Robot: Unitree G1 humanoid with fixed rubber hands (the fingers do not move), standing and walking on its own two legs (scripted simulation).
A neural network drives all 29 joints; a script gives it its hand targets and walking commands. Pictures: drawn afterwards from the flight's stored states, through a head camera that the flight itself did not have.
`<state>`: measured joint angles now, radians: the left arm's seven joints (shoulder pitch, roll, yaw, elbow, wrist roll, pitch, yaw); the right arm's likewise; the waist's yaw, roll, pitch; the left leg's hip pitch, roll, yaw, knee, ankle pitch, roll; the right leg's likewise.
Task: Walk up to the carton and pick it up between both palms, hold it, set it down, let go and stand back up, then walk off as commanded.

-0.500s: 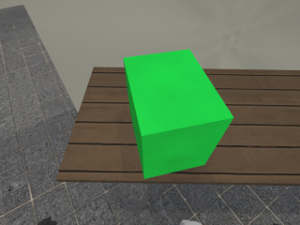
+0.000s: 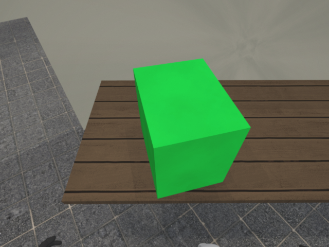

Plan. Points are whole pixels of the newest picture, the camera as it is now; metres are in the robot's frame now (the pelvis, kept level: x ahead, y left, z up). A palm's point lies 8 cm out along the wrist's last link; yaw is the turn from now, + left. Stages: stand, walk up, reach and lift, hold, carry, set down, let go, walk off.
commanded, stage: walk up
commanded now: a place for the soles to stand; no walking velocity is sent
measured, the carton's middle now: (180, 128) +0.47 -0.04 -0.04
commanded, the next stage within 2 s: reach and lift in 0.84 s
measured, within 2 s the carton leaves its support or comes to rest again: neither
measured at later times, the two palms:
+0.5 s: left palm out of the picture +0.12 +0.32 -0.08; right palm out of the picture +0.09 -0.33 -0.08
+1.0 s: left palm out of the picture +0.15 +0.29 -0.08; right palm out of the picture +0.11 -0.34 -0.07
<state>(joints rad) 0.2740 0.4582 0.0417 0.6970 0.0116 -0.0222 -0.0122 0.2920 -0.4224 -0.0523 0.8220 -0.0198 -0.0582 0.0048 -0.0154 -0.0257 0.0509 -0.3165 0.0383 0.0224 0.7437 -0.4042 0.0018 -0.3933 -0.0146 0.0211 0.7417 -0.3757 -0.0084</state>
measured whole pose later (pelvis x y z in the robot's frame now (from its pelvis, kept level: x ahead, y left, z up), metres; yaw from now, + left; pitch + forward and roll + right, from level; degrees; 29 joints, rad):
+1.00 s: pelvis +0.00 +0.00 +0.00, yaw +0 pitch -1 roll +0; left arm 0.14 0.36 0.04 0.61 0.02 0.33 0.01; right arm 0.16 -0.41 -0.17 0.94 -0.07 -0.21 0.05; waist -0.02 -0.02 0.05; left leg -0.31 0.04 0.02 0.74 -0.40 0.00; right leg -0.39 -0.01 0.02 0.73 -0.32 0.00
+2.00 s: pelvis +0.00 +0.00 +0.01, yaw +0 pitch -5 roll +0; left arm 0.12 0.09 0.00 0.53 0.02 -0.03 0.19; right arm 0.11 -0.41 -0.07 0.83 0.20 -0.34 0.22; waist -0.01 -0.01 0.05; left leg -0.23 0.05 0.01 0.67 -0.36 -0.02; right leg -0.29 -0.01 0.01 0.65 -0.28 0.00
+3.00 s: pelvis +0.02 -0.01 +0.01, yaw +0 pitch -3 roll +0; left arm 0.07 0.01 -0.07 0.42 -0.02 -0.16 0.27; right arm -0.07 -0.41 0.01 0.83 0.37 -0.43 0.26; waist 0.03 -0.01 0.05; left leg -0.22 0.05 0.01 0.64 -0.37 -0.03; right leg -0.30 0.00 0.01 0.64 -0.29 0.00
